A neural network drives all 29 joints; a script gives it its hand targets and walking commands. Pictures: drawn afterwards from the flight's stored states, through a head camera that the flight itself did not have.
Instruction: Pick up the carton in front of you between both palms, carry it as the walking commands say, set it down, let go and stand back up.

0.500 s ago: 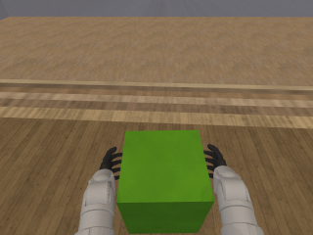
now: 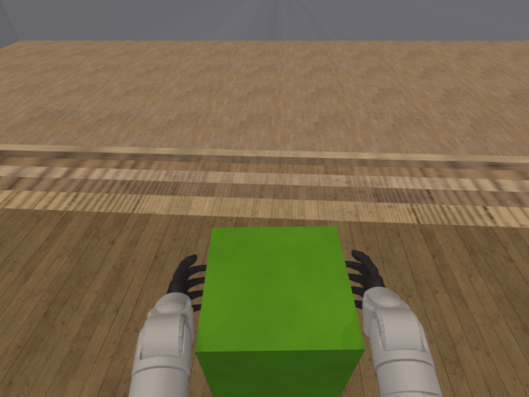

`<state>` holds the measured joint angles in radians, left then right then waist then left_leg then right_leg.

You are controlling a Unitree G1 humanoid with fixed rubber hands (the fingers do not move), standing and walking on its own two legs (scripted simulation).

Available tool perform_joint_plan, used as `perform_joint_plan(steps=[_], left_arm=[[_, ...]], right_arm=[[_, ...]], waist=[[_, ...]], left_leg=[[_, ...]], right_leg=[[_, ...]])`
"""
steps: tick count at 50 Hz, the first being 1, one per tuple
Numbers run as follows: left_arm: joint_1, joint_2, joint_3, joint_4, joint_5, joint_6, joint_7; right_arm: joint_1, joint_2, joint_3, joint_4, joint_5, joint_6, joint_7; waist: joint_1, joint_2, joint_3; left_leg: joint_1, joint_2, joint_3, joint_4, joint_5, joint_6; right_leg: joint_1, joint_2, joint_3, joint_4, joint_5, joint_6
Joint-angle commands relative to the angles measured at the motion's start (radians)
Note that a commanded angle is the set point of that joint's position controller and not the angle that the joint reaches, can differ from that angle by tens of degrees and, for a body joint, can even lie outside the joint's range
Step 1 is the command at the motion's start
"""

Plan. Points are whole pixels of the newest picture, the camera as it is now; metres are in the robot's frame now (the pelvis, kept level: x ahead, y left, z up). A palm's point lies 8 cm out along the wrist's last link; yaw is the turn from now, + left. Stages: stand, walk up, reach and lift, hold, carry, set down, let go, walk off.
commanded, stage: hold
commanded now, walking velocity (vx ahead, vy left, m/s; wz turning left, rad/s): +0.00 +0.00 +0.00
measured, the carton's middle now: (275, 318) +0.29 +0.00 -0.04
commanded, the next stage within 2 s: carry in 0.32 s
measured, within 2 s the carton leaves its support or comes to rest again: neither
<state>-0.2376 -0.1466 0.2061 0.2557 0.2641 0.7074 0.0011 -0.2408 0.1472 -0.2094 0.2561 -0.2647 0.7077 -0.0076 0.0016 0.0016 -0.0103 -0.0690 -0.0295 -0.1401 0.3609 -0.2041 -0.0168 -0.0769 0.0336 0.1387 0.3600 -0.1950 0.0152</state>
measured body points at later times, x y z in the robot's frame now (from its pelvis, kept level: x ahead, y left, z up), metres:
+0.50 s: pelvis +0.01 +0.00 -0.01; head -0.04 +0.00 +0.44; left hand +0.31 +0.15 +0.06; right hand +0.31 -0.15 +0.05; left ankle +0.00 +0.14 -0.74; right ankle +0.01 -0.14 -0.74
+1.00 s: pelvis +0.22 +0.03 -0.02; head +0.22 +0.03 +0.43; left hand +0.49 +0.19 +0.06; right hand +0.51 -0.11 +0.06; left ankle +0.23 +0.10 -0.75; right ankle +0.05 -0.09 -0.72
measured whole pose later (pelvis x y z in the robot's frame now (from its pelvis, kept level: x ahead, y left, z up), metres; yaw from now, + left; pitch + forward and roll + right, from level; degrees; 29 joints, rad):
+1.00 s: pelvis +0.22 +0.03 -0.02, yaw -1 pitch +5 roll +1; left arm -0.13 -0.13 0.12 -0.39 0.10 1.21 0.10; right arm -0.18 0.14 -0.09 -0.32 -0.10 1.19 -0.09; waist 0.03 -0.04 -0.10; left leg -0.37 0.00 0.22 0.59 -0.26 0.07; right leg -0.17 -0.12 -0.11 0.73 -0.49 0.04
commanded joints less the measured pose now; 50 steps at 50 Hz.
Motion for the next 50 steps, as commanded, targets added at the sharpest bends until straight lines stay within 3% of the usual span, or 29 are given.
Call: perform_joint_plan(steps=[1, 8, 15, 16, 18, 19, 22, 23, 25, 28, 29, 31, 32, 33, 34, 35, 36, 38, 39, 40, 41, 42, 43, 44, 45, 47, 48, 49, 50], left_arm=[[-0.488, -0.947, -0.592, -0.106, -0.285, -0.020, -0.242], [-0.483, -0.899, -0.512, -0.042, -0.236, 0.028, -0.239], [-0.567, -0.929, -0.520, -0.039, -0.249, 0.019, -0.249], [-0.585, -0.940, -0.530, -0.041, -0.252, 0.020, -0.247], [-0.584, -0.936, -0.552, -0.073, -0.272, 0.021, -0.238], [-0.591, -0.935, -0.568, -0.098, -0.283, 0.025, -0.233], [-0.579, -0.918, -0.634, -0.180, -0.330, 0.067, -0.216], [-0.576, -0.904, -0.657, -0.208, -0.345, 0.091, -0.210], [-0.577, -0.879, -0.694, -0.259, -0.376, 0.147, -0.199], [-0.562, -0.827, -0.734, -0.311, -0.423, 0.245, -0.179], [-0.555, -0.817, -0.740, -0.329, -0.436, 0.275, -0.172], [-0.545, -0.824, -0.764, -0.404, -0.471, 0.331, -0.160], [-0.542, -0.835, -0.776, -0.437, -0.493, 0.357, -0.159], [-0.545, -0.853, -0.791, -0.473, -0.520, 0.383, -0.160], [-0.537, -0.863, -0.800, -0.493, -0.544, 0.408, -0.164], [-0.536, -0.873, -0.810, -0.512, -0.568, 0.427, -0.170], [-0.525, -0.889, -0.814, -0.521, -0.587, 0.439, -0.175], [-0.465, -0.917, -0.811, -0.537, -0.595, 0.457, -0.180], [-0.400, -0.907, -0.793, -0.530, -0.567, 0.455, -0.174], [-0.368, -0.900, -0.788, -0.547, -0.542, 0.461, -0.164], [-0.364, -0.897, -0.791, -0.591, -0.528, 0.467, -0.155], [-0.406, -0.925, -0.806, -0.616, -0.540, 0.475, -0.148], [-0.415, -0.922, -0.815, -0.652, -0.551, 0.478, -0.143], [-0.419, -0.909, -0.819, -0.689, -0.562, 0.482, -0.141], [-0.416, -0.897, -0.824, -0.708, -0.569, 0.487, -0.142], [-0.386, -0.876, -0.831, -0.719, -0.582, 0.497, -0.150], [-0.385, -0.855, -0.832, -0.725, -0.584, 0.502, -0.156], [-0.429, -0.826, -0.836, -0.753, -0.599, 0.513, -0.166], [-0.465, -0.825, -0.850, -0.748, -0.610, 0.521, -0.175]], right_arm=[[-0.476, 0.949, 0.590, -0.101, 0.282, -0.017, 0.247], [-0.476, 0.895, 0.516, -0.041, 0.241, 0.030, 0.249], [-0.561, 0.928, 0.522, -0.036, 0.249, 0.021, 0.258], [-0.568, 0.924, 0.524, -0.031, 0.251, 0.020, 0.255], [-0.578, 0.929, 0.550, -0.073, 0.275, 0.022, 0.246], [-0.590, 0.928, 0.570, -0.102, 0.286, 0.028, 0.242], [-0.573, 0.916, 0.633, -0.168, 0.327, 0.071, 0.221], [-0.563, 0.906, 0.657, -0.199, 0.342, 0.094, 0.214], [-0.570, 0.883, 0.695, -0.258, 0.375, 0.150, 0.203], [-0.576, 0.851, 0.742, -0.312, 0.436, 0.251, 0.189], [-0.579, 0.853, 0.756, -0.329, 0.464, 0.283, 0.187], [-0.569, 0.870, 0.776, -0.367, 0.514, 0.336, 0.185], [-0.551, 0.875, 0.778, -0.381, 0.527, 0.358, 0.183], [-0.504, 0.868, 0.773, -0.389, 0.529, 0.377, 0.178], [-0.450, 0.861, 0.771, -0.402, 0.528, 0.397, 0.170], [-0.440, 0.855, 0.773, -0.447, 0.523, 0.414, 0.160], [-0.452, 0.857, 0.775, -0.500, 0.520, 0.429, 0.152], [-0.448, 0.862, 0.790, -0.583, 0.522, 0.456, 0.145], [-0.497, 0.872, 0.813, -0.645, 0.548, 0.475, 0.154], [-0.488, 0.887, 0.826, -0.645, 0.564, 0.483, 0.165], [-0.463, 0.894, 0.829, -0.645, 0.571, 0.483, 0.176], [-0.482, 0.890, 0.826, -0.653, 0.582, 0.486, 0.182], [-0.464, 0.891, 0.826, -0.652, 0.594, 0.490, 0.184], [-0.424, 0.892, 0.820, -0.642, 0.595, 0.490, 0.181], [-0.386, 0.885, 0.814, -0.639, 0.586, 0.490, 0.176], [-0.335, 0.874, 0.802, -0.641, 0.561, 0.489, 0.163], [-0.298, 0.860, 0.790, -0.632, 0.543, 0.490, 0.157], [-0.276, 0.849, 0.774, -0.623, 0.518, 0.488, 0.148], [-0.314, 0.854, 0.765, -0.625, 0.501, 0.489, 0.144]], waist=[[-0.005, -0.003, -0.283], [0.001, 0.001, -0.136], [-0.002, -0.001, -0.186], [-0.008, 0.018, -0.226], [0.000, 0.010, -0.204], [-0.002, 0.012, -0.182], [0.002, 0.022, -0.259], [0.001, 0.017, -0.284], [0.001, -0.021, -0.257], [0.011, -0.155, -0.221], [0.010, -0.185, -0.211], [0.008, -0.099, -0.208], [0.004, 0.004, -0.214], [-0.008, 0.199, -0.243], [-0.017, 0.283, -0.240], [-0.018, 0.251, -0.210], [-0.016, 0.188, -0.223], [0.010, 0.061, -0.332], [0.029, -0.186, -0.360], [0.030, -0.351, -0.342], [0.041, -0.289, -0.283], [0.053, -0.168, -0.266], [0.049, -0.090, -0.268], [0.039, -0.090, -0.282], [0.028, -0.139, -0.312], [-0.009, -0.125, -0.390], [-0.027, -0.039, -0.454], [-0.047, 0.235, -0.437], [-0.034, 0.298, -0.364]], left_leg=[[0.080, -0.075, 0.068, -0.039, 0.286, -0.009], [0.030, -0.069, 0.078, -0.070, 0.109, -0.001], [0.033, -0.068, 0.081, -0.057, 0.092, -0.002], [-0.070, 0.101, 0.046, 0.019, -0.085, 0.010], [-0.176, 0.086, 0.005, -0.018, -0.493, 0.023], [-0.206, 0.088, 0.013, -0.008, -0.534, 0.022], [-0.193, 0.105, 0.054, 0.049, -0.361, 0.026], [-0.200, 0.105, 0.058, 0.063, -0.381, 0.030], [-0.258, 0.102, 0.081, 0.104, -0.416, 0.024], [-0.363, 0.049, 0.211, 0.266, -0.275, 0.001], [-0.362, 0.043, 0.240, 0.226, -0.257, 0.003], [-0.218, 0.061, 0.226, 0.119, -0.210, 0.014], [-0.120, 0.112, 0.147, 0.076, -0.200, 0.029], [0.009, 0.222, -0.023, 0.052, -0.079, 0.078], [0.112, 0.292, -0.139, 0.017, 0.083, 0.135], [0.152, 0.323, -0.177, 0.033, 0.258, 0.175], [0.153, 0.315, -0.125, 0.076, 0.350, 0.175], [-0.097, 0.215, 0.152, 0.290, 0.378, 0.073], [-0.339, 0.128, 0.299, 0.544, 0.318, 0.008], [-0.660, 0.053, 0.340, 0.637, -0.129, -0.021], [-0.826, 0.045, 0.286, 0.623, -0.367, -0.004], [-0.865, 0.072, 0.266, 0.573, -0.430, 0.011], [-0.825, 0.085, 0.256, 0.468, -0.443, 0.023], [-0.740, 0.076, 0.271, 0.355, -0.355, 0.024], [-0.600, 0.055, 0.293, 0.251, -0.225, 0.025], [-0.063, -0.024, 0.405, 0.039, 0.031, 0.039], [0.236, 0.034, 0.333, 0.061, 0.016, 0.055], [0.303, 0.300, -0.158, -0.111, -0.108, 0.112], [0.378, 0.420, -0.386, -0.124, 0.130, 0.242]], right_leg=[[0.100, 0.074, -0.069, -0.036, 0.292, 0.014], [0.049, 0.067, -0.078, -0.066, 0.106, 0.006], [0.051, 0.064, -0.082, -0.052, 0.090, 0.004], [-0.058, -0.102, -0.049, 0.033, -0.087, -0.004], [-0.143, -0.075, -0.037, 0.013, -0.478, -0.011], [-0.176, -0.077, -0.046, 0.024, -0.514, -0.012], [-0.161, -0.077, -0.107, 0.102, -0.322, -0.021], [-0.162, -0.086, -0.098, 0.098, -0.348, -0.027], [-0.181, -0.133, -0.041, 0.043, -0.440, -0.044], [-0.129, -0.235, 0.092, -0.057, -0.474, -0.097], [-0.130, -0.258, 0.108, -0.053, -0.450, -0.116], [-0.215, -0.202, -0.015, 0.050, -0.317, -0.090], [-0.289, -0.148, -0.119, 0.174, -0.222, -0.060], [-0.408, -0.092, -0.231, 0.372, -0.141, -0.016], [-0.540, -0.055, -0.289, 0.404, -0.243, 0.016], [-0.591, -0.048, -0.305, 0.347, -0.316, 0.019], [-0.540, -0.045, -0.315, 0.244, -0.290, 0.017], [-0.063, -0.065, -0.273, 0.020, -0.119, -0.014], [0.169, -0.204, -0.035, 0.035, 0.129, -0.092], [0.390, -0.340, 0.149, 0.018, 0.514, -0.173], [0.460, -0.397, 0.204, 0.000, 0.689, -0.236], [0.487, -0.410, 0.177, 0.010, 0.679, -0.239], [0.461, -0.402, 0.124, 0.029, 0.587, -0.210], [0.419, -0.371, 0.046, 0.033, 0.524, -0.165], [0.348, -0.338, -0.046, 0.038, 0.495, -0.126], [0.040, -0.243, -0.286, 0.193, 0.450, -0.046], [-0.175, -0.207, -0.343, 0.338, 0.282, -0.010], [-0.384, -0.094, -0.385, 0.609, -0.009, 0.036], [-0.623, -0.030, -0.283, 0.740, -0.315, 0.025]])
